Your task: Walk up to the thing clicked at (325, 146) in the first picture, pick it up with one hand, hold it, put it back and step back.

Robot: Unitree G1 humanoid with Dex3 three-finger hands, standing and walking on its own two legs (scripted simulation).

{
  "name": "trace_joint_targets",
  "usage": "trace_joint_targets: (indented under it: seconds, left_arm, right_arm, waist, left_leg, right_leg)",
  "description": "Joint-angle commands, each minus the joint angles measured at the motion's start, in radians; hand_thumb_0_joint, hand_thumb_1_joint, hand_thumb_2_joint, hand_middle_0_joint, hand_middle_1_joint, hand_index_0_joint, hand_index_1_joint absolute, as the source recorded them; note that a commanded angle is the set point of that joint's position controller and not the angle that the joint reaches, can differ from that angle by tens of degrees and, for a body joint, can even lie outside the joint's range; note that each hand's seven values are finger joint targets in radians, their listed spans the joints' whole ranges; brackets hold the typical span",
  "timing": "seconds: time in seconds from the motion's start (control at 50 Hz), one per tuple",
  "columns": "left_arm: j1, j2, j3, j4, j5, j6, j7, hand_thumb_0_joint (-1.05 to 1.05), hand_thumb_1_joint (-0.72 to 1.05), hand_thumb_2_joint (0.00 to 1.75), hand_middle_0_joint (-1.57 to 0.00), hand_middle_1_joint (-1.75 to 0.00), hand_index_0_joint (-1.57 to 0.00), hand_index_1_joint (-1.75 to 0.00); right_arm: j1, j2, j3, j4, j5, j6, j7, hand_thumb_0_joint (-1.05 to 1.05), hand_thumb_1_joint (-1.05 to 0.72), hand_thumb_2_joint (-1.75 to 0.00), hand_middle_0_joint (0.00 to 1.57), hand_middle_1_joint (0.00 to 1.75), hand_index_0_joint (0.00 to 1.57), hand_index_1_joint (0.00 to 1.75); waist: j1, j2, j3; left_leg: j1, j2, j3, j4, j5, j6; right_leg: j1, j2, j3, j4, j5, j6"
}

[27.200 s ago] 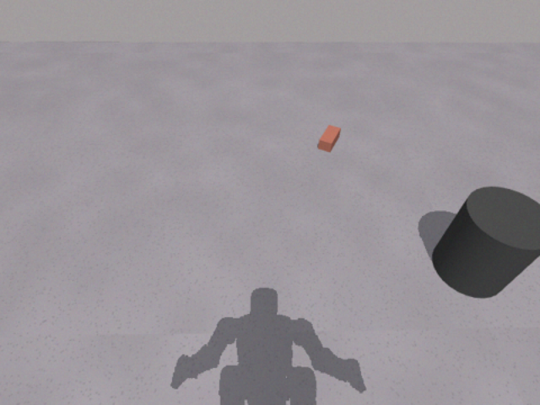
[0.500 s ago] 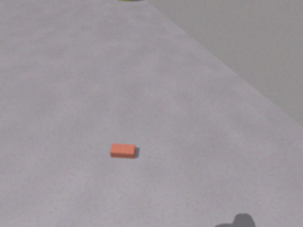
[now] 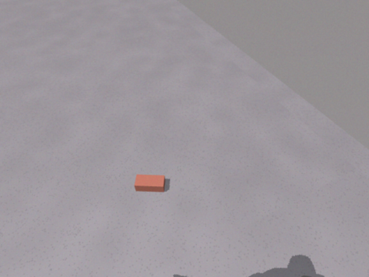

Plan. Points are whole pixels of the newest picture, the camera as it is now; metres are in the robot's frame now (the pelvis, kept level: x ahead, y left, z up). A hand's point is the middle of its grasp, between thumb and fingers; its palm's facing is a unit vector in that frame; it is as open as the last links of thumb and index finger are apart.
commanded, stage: stand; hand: left
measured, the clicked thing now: (150, 183) +0.77 +0.24 -0.75
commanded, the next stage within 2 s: walk up in 0.80 s
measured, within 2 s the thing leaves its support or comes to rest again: neither
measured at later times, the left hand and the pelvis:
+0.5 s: hand out of the picture +0.03 +0.24 -0.15, palm faces -0.04 -0.94 -0.34, open 7.4 cm; pelvis -0.03 -0.01 +0.00, yaw +0 degrees
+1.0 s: hand out of the picture +0.05 +0.28 -0.15, palm faces +0.03 -0.94 -0.34, open 7.4 cm; pelvis +0.02 +0.01 +0.00, yaw +1 degrees
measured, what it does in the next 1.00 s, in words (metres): stands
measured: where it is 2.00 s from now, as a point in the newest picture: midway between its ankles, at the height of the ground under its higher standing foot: (189, 264)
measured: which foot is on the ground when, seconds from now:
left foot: down 0.00-0.86, up 0.88-1.00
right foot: down 0.00-1.00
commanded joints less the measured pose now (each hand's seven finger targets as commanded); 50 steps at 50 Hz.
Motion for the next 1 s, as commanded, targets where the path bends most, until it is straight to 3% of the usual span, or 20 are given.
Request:
trace_joint_targets:
  seconds: [0.0, 0.14, 0.18, 0.26, 0.3, 0.4, 0.44, 0.54, 0.62, 0.76, 0.78, 0.8, 0.82, 0.84, 0.86, 0.88, 0.9, 0.94, 0.96, 0.98]
  left_arm:
    - [-0.046, 0.213, 0.043, -0.043, 0.002, -0.021, 0.016, 0.0, 0.9, 0.9, -0.2, -0.3, -0.2, -0.3]
    - [-0.057, 0.208, 0.04, -0.021, 0.008, -0.022, 0.011, 0.0, 0.9, 0.9, -0.2, -0.3, -0.2, -0.3]
    - [-0.054, 0.212, 0.04, -0.016, 0.01, -0.022, 0.009, 0.0, 0.9, 0.9, -0.2, -0.3, -0.2, -0.3]
    - [-0.046, 0.216, 0.041, -0.016, 0.01, -0.024, 0.004, 0.0, 0.9, 0.9, -0.2, -0.3, -0.2, -0.3]
    - [-0.051, 0.225, 0.042, -0.017, 0.012, -0.023, 0.003, 0.0, 0.9, 0.9, -0.2, -0.3, -0.2, -0.3]
    - [-0.029, 0.215, 0.041, -0.017, 0.008, -0.022, 0.0, 0.0, 0.9, 0.9, -0.2, -0.3, -0.2, -0.3]
    - [-0.032, 0.216, 0.041, -0.019, 0.007, -0.023, 0.0, 0.0, 0.9, 0.9, -0.2, -0.3, -0.2, -0.3]
    - [-0.018, 0.222, 0.037, -0.021, 0.006, -0.022, -0.001, 0.0, 0.9, 0.9, -0.2, -0.3, -0.2, -0.3]
    - [-0.006, 0.216, 0.031, -0.02, 0.005, -0.026, 0.002, 0.0, 0.9, 0.9, -0.2, -0.3, -0.2, -0.3]
    - [-0.004, 0.213, 0.025, -0.016, 0.004, -0.024, 0.006, 0.0, 0.9, 0.9, -0.2, -0.3, -0.2, -0.3]
    - [0.078, 0.273, 0.085, -0.057, 0.015, -0.031, -0.015, 0.0, 0.9, 0.9, -0.2, -0.3, -0.2, -0.3]
    - [0.128, 0.29, 0.096, -0.046, 0.028, -0.03, -0.02, 0.0, 0.9, 0.9, -0.2, -0.3, -0.2, -0.3]
    - [0.161, 0.302, 0.112, -0.051, 0.029, -0.031, -0.021, 0.0, 0.9, 0.9, -0.2, -0.3, -0.2, -0.3]
    - [0.166, 0.328, 0.128, -0.07, 0.032, -0.035, -0.017, 0.0, 0.9, 0.9, -0.2, -0.3, -0.2, -0.3]
    - [0.175, 0.334, 0.137, -0.091, 0.034, -0.044, -0.015, 0.0, 0.9, 0.9, -0.2, -0.3, -0.2, -0.3]
    - [0.177, 0.316, 0.136, -0.101, 0.03, -0.047, -0.015, 0.0, 0.9, 0.9, -0.2, -0.3, -0.2, -0.3]
    - [0.145, 0.308, 0.135, -0.124, 0.03, -0.051, -0.015, 0.0, 0.9, 0.9, -0.2, -0.3, -0.2, -0.3]
    - [0.074, 0.312, 0.135, -0.175, 0.039, -0.051, -0.024, 0.0, 0.9, 0.9, -0.2, -0.3, -0.2, -0.3]
    - [0.045, 0.306, 0.132, -0.199, 0.04, -0.049, -0.031, 0.0, 0.9, 0.9, -0.2, -0.3, -0.2, -0.3]
    - [0.039, 0.29, 0.124, -0.214, 0.033, -0.043, -0.037, 0.0, 0.9, 0.9, -0.2, -0.3, -0.2, -0.3]
  right_arm:
    - [-0.044, -0.211, -0.037, -0.035, 0.0, -0.023, -0.016, 0.0, -0.9, -0.9, 0.2, 0.3, 0.2, 0.3]
    - [-0.037, -0.216, -0.03, -0.001, -0.007, -0.025, -0.008, 0.0, -0.9, -0.9, 0.2, 0.3, 0.2, 0.3]
    - [-0.033, -0.212, -0.031, 0.007, -0.01, -0.023, -0.005, 0.0, -0.9, -0.9, 0.2, 0.3, 0.2, 0.3]
    - [-0.015, -0.22, -0.031, 0.018, -0.012, -0.023, 0.0, 0.0, -0.9, -0.9, 0.2, 0.3, 0.2, 0.3]
    - [0.011, -0.216, -0.03, 0.022, -0.014, -0.022, 0.0, 0.0, -0.9, -0.9, 0.2, 0.3, 0.2, 0.3]
    - [0.026, -0.226, -0.03, 0.025, -0.016, -0.022, -0.001, 0.0, -0.9, -0.9, 0.2, 0.3, 0.2, 0.3]
    - [0.039, -0.216, -0.024, 0.028, -0.015, -0.024, -0.003, 0.0, -0.9, -0.9, 0.2, 0.3, 0.2, 0.3]
    - [0.048, -0.225, -0.022, 0.031, -0.015, -0.024, -0.007, 0.0, -0.9, -0.9, 0.2, 0.3, 0.2, 0.3]
    - [0.052, -0.223, -0.018, 0.035, -0.012, -0.025, -0.007, 0.0, -0.9, -0.9, 0.2, 0.3, 0.2, 0.3]
    - [0.04, -0.227, -0.012, 0.034, -0.009, -0.024, -0.009, 0.0, -0.9, -0.9, 0.2, 0.3, 0.2, 0.3]
    - [0.107, -0.291, -0.065, -0.016, -0.022, -0.034, 0.011, 0.0, -0.9, -0.9, 0.2, 0.3, 0.2, 0.3]
    - [0.095, -0.299, -0.075, -0.024, -0.035, -0.032, 0.019, 0.0, -0.9, -0.9, 0.2, 0.3, 0.2, 0.3]
    - [0.033, -0.275, -0.073, -0.059, -0.038, -0.029, 0.024, 0.0, -0.9, -0.9, 0.2, 0.3, 0.2, 0.3]
    - [0.003, -0.236, -0.072, -0.089, -0.04, -0.031, 0.027, 0.0, -0.9, -0.9, 0.2, 0.3, 0.2, 0.3]
    - [-0.007, -0.24, -0.08, -0.104, -0.048, -0.037, 0.027, 0.0, -0.9, -0.9, 0.2, 0.3, 0.2, 0.3]
    - [0.004, -0.253, -0.089, -0.106, -0.046, -0.044, 0.029, 0.0, -0.9, -0.9, 0.2, 0.3, 0.2, 0.3]
    - [0.038, -0.245, -0.091, -0.113, -0.042, -0.047, 0.033, 0.0, -0.9, -0.9, 0.2, 0.3, 0.2, 0.3]
    - [0.095, -0.234, -0.098, -0.126, -0.037, -0.051, 0.05, 0.0, -0.9, -0.9, 0.2, 0.3, 0.2, 0.3]
    - [0.135, -0.229, -0.105, -0.126, -0.037, -0.056, 0.052, 0.0, -0.9, -0.9, 0.2, 0.3, 0.2, 0.3]
    - [0.167, -0.224, -0.112, -0.121, -0.039, -0.061, 0.052, 0.0, -0.9, -0.9, 0.2, 0.3, 0.2, 0.3]
  waist:
    - [-0.008, -0.008, -0.149]
    - [-0.011, -0.009, -0.094]
    - [-0.01, -0.013, -0.073]
    - [-0.007, -0.005, -0.056]
    - [-0.02, -0.027, -0.043]
    - [-0.011, -0.002, -0.055]
    - [-0.014, -0.002, -0.072]
    - [-0.013, -0.001, -0.086]
    - [-0.016, -0.009, -0.114]
    - [-0.014, -0.011, -0.107]
    - [0.002, -0.039, -0.202]
    - [0.027, -0.043, -0.138]
    - [0.062, -0.081, -0.027]
    - [0.076, -0.182, 0.044]
    - [0.085, -0.152, 0.102]
    - [0.072, -0.097, 0.104]
    - [0.048, -0.087, 0.052]
    - [0.01, -0.147, -0.005]
    - [-0.015, -0.17, -0.007]
    - [-0.04, -0.139, -0.019]
  left_leg:
    - [0.073, 0.133, -0.085, -0.081, 0.309, 0.026]
    - [0.008, 0.127, -0.09, -0.146, 0.1, 0.017]
    - [-0.001, 0.121, -0.091, -0.154, 0.019, 0.012]
    - [-0.032, 0.119, -0.099, -0.159, -0.043, 0.014]
    - [-0.033, 0.112, -0.097, -0.153, -0.073, 0.012]
    - [-0.071, 0.121, -0.112, -0.16, -0.102, 0.018]
    - [-0.067, 0.129, -0.114, -0.16, -0.06, 0.018]
    - [-0.055, 0.13, -0.111, -0.15, -0.031, 0.017]
    - [-0.023, 0.134, -0.102, -0.127, 0.08, 0.02]
    - [-0.013, 0.134, -0.096, -0.123, 0.119, 0.021]
    - [-0.042, 0.079, -0.084, -0.038, -0.33, 0.078]
    - [-0.194, 0.074, -0.083, 0.005, -0.476, 0.079]
    - [-0.38, 0.036, -0.035, 0.085, -0.431, 0.056]
    - [-0.485, 0.023, 0.047, 0.259, -0.239, 0.031]
    - [-0.546, 0.079, 0.011, 0.332, -0.206, 0.015]
    - [-0.544, 0.091, -0.007, 0.351, -0.21, 0.017]
    - [-0.495, 0.106, -0.011, 0.342, -0.213, 0.016]
    - [-0.303, 0.115, 0.017, 0.246, -0.203, 0.02]
    - [-0.202, 0.106, 0.034, 0.162, -0.163, 0.025]
    - [-0.09, 0.073, 0.07, 0.063, -0.06, 0.019]
  right_leg:
    - [0.016, -0.111, 0.09, -0.087, 0.271, -0.029]
    - [-0.017, -0.11, 0.1, -0.137, 0.098, -0.028]
    - [-0.061, -0.108, 0.105, -0.159, 0.003, -0.03]
    - [-0.082, -0.11, 0.119, -0.176, -0.071, -0.034]
    - [-0.129, -0.108, 0.131, -0.192, -0.141, -0.034]
    - [-0.104, -0.103, 0.129, -0.167, -0.122, -0.038]
    - [-0.081, -0.107, 0.128, -0.152, -0.064, -0.041]
    - [-0.085, -0.108, 0.128, -0.144, -0.034, -0.04]
    - [-0.064, -0.113, 0.121, -0.133, 0.075, -0.037]
    - [-0.056, -0.112, 0.113, -0.129, 0.1, -0.033]
    - [0.02, -0.064, 0.11, -0.09, -0.316, -0.082]
    - [0.035, -0.103, 0.184, -0.102, -0.492, -0.114]
    - [0.068, -0.159, 0.273, -0.157, -0.578, -0.149]
    - [0.095, -0.28, 0.386, -0.255, -0.553, -0.207]
    - [0.091, -0.35, 0.44, -0.28, -0.391, -0.256]
    - [0.086, -0.338, 0.417, -0.275, -0.289, -0.272]
    - [0.097, -0.314, 0.37, -0.264, -0.25, -0.259]
    - [-0.013, -0.263, 0.246, -0.226, -0.234, -0.224]
    - [-0.07, -0.232, 0.2, -0.182, -0.165, -0.206]
    - [-0.137, -0.188, 0.13, -0.093, -0.089, -0.18]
